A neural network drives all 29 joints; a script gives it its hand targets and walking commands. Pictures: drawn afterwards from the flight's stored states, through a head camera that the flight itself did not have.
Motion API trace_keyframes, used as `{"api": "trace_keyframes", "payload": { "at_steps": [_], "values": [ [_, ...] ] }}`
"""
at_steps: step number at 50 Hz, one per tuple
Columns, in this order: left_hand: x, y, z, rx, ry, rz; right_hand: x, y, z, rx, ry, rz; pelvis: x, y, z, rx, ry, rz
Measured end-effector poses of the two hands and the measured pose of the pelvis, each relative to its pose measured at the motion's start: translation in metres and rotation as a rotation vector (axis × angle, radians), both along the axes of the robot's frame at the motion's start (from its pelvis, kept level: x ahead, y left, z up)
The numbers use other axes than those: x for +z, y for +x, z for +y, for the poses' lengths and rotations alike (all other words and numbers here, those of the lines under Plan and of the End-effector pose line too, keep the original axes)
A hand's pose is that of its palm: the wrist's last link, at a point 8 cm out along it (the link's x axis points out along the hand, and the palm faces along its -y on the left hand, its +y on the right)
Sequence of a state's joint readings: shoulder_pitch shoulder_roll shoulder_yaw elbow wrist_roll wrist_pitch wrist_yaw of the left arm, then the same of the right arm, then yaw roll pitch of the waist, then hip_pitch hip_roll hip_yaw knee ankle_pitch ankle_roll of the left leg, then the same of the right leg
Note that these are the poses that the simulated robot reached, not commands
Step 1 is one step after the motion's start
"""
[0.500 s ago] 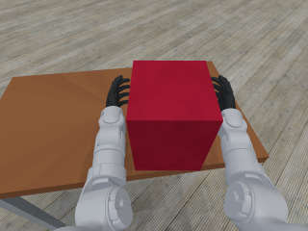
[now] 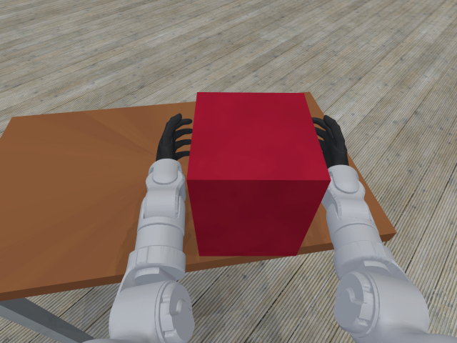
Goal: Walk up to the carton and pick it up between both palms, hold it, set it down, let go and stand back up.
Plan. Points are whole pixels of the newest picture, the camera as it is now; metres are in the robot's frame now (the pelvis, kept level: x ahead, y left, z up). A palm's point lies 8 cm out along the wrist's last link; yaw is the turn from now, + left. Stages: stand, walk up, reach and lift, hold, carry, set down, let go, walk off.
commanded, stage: reach and lift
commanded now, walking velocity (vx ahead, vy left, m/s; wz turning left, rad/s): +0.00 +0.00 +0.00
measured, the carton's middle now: (249, 178) +0.41 -0.04 +0.05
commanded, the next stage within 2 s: none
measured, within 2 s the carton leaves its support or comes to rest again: leaves its support in 0.54 s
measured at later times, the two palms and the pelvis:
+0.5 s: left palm (169, 158) +0.40 +0.11 +0.12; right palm (335, 163) +0.38 -0.18 +0.11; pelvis +0.00 +0.00 +0.00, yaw +1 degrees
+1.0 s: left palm (162, 151) +0.39 +0.11 +0.15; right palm (338, 158) +0.37 -0.18 +0.14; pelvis -0.02 +0.00 +0.00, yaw +0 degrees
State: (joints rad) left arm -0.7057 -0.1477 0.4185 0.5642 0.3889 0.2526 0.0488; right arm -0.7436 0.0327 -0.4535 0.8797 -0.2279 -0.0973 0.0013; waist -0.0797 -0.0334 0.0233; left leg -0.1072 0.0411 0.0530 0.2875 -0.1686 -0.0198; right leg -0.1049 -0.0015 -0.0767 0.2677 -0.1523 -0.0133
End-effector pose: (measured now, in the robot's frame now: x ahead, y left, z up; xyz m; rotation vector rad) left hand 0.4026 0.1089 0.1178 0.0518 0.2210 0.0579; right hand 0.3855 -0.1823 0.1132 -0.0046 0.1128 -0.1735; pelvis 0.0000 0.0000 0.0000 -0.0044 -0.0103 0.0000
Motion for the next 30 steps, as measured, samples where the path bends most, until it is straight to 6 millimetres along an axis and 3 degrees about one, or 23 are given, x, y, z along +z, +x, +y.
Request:
{"api": "trace_keyframes", "payload": {
  "at_steps": [23, 30],
  "values": [
    [0.0, 0.0, -0.001, -0.007, 0.001, -0.005, -0.001, -0.003, -0.001, -0.011, 0.003, -0.011, 0.0, -0.001, 0.0, 0.009, -0.003, 0.019],
    [0.014, -0.007, -0.008, -0.013, 0.024, -0.093, 0.009, -0.013, -0.008, -0.022, -0.019, -0.099, 0.0, -0.007, -0.002, 0.007, -0.006, -0.001]
  ]
}}
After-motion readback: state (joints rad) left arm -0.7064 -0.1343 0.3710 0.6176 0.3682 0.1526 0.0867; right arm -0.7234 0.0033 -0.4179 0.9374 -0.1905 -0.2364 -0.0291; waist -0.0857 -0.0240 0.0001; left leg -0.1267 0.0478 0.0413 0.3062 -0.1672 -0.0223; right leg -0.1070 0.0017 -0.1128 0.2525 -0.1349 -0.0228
